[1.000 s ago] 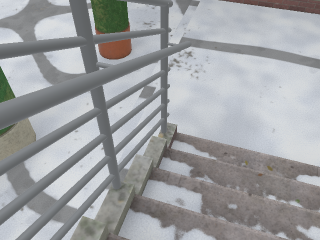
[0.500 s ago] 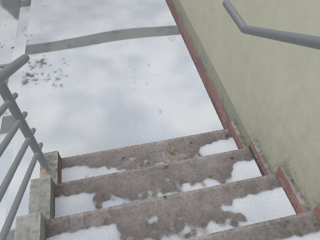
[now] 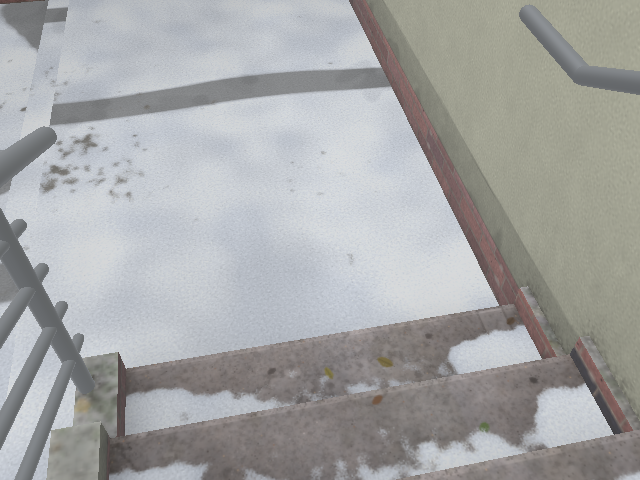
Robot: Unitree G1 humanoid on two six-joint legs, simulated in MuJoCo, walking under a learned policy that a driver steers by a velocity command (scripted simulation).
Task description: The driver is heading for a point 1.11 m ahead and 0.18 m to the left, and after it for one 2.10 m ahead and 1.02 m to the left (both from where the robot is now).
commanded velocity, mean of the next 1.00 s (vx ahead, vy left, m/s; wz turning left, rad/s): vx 0.50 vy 0.00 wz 0.04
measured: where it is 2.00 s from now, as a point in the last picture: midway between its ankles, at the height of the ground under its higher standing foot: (297, 365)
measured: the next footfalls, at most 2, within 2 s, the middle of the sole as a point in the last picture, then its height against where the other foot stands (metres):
right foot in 0.48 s outside the picture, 0.16 m lower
left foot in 1.06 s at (270, 450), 0.16 m lower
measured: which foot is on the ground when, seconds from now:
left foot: down 0.00-0.48, up 0.50-1.00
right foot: up 0.00-0.46, down 0.48-1.00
